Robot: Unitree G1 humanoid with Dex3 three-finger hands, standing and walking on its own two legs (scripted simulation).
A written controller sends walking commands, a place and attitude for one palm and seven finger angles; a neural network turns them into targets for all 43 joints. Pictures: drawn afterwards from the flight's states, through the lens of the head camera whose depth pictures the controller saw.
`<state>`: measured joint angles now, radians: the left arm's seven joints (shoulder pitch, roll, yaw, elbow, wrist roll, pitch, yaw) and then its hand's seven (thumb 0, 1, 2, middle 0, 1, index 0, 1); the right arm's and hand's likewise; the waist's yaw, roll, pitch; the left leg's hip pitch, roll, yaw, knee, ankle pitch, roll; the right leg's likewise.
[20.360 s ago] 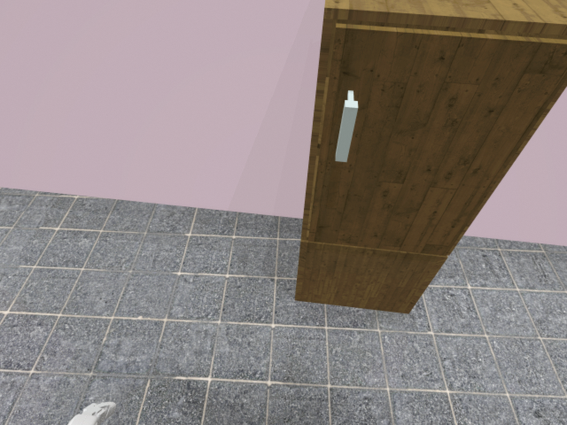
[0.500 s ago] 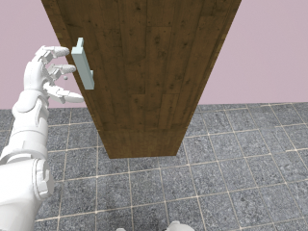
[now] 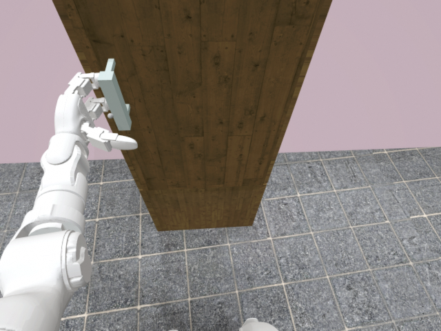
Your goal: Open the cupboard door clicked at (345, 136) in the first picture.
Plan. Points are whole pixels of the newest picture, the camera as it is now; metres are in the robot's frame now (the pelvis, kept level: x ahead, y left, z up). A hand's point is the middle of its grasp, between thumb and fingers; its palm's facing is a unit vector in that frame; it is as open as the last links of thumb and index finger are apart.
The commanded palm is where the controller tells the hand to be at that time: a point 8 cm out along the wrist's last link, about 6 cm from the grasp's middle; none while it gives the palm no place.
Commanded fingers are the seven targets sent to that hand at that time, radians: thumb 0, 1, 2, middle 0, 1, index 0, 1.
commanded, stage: slide the fingers in behind the handle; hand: left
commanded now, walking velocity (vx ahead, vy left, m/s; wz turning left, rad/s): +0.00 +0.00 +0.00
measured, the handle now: (118, 95) +0.53 +0.17 +0.11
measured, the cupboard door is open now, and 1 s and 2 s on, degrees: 0 0 11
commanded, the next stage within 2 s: close the thumb around the handle in 0.68 s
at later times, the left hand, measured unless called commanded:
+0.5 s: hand (120, 114) +0.48 +0.16 +0.11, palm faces +0.01 -1.00 -0.01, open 13.9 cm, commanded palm +0.45 +0.21 +0.11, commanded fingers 0.00 -0.50 0.30 -0.30 -1.20 -0.30 -1.20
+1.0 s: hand (119, 114) +0.48 +0.16 +0.11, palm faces +0.00 -1.00 +0.00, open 12.7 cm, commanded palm +0.45 +0.21 +0.11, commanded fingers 0.00 0.17 0.59 -0.35 -1.27 -0.35 -1.27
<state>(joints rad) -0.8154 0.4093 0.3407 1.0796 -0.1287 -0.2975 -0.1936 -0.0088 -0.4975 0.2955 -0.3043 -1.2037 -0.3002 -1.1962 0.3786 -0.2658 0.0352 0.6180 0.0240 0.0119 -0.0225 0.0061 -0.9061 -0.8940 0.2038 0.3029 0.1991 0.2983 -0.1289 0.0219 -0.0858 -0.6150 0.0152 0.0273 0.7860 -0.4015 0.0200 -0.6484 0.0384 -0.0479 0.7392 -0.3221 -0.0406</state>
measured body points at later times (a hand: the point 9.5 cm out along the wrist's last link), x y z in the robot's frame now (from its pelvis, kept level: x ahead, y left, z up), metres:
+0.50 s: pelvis +0.00 +0.00 +0.00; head +0.07 +0.01 +0.44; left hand +0.48 +0.21 +0.11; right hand +0.02 -0.26 -0.12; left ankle -0.01 +0.11 -0.71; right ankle +0.02 -0.09 -0.71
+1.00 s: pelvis +0.00 +0.01 +0.00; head +0.07 +0.01 +0.44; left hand +0.47 +0.21 +0.11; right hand +0.04 -0.26 -0.12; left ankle -0.01 +0.11 -0.71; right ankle +0.02 -0.09 -0.71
